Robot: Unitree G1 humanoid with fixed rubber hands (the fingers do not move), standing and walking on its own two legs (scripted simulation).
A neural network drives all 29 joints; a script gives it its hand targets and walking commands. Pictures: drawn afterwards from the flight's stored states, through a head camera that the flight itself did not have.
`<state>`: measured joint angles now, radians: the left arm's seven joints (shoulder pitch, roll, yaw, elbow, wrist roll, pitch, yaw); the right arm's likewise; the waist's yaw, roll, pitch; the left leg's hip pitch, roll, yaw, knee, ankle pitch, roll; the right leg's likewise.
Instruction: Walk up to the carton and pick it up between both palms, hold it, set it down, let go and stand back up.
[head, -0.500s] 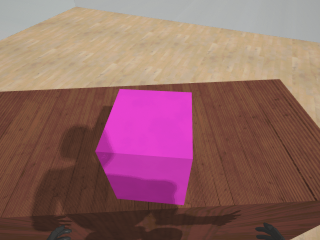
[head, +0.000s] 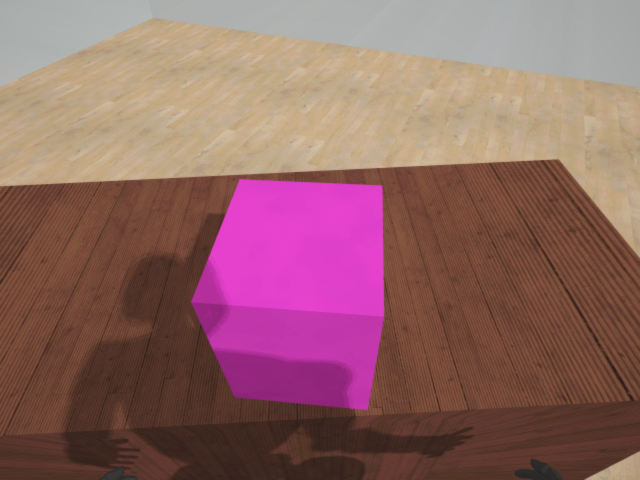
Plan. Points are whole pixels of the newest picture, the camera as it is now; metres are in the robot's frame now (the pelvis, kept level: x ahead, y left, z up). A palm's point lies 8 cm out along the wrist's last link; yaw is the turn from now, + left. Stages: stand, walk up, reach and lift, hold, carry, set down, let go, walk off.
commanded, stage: stand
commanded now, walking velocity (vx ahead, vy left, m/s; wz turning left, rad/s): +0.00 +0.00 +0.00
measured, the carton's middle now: (304, 296) +0.38 +0.02 +0.02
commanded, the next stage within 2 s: none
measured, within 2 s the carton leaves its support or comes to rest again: neither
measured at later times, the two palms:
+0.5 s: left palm out of the picture +0.10 +0.30 -0.08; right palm out of the picture +0.08 -0.29 -0.10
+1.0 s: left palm out of the picture +0.09 +0.30 -0.09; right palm out of the picture +0.06 -0.29 -0.11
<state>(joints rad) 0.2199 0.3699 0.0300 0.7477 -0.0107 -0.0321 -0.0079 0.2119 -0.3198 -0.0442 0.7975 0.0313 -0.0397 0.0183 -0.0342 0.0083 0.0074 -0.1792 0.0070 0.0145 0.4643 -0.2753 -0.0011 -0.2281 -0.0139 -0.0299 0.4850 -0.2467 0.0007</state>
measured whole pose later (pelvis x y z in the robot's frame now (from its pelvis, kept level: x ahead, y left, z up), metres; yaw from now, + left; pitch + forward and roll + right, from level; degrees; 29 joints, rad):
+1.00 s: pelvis -0.02 +0.00 +0.00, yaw +0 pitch -2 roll +0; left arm 0.20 0.37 0.03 0.88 -0.01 -0.03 -0.01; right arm 0.19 -0.33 -0.04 0.92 0.03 -0.04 0.02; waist -0.03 0.01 0.00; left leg -0.18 0.01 0.01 0.45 -0.24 0.00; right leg -0.22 -0.01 -0.03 0.46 -0.20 0.00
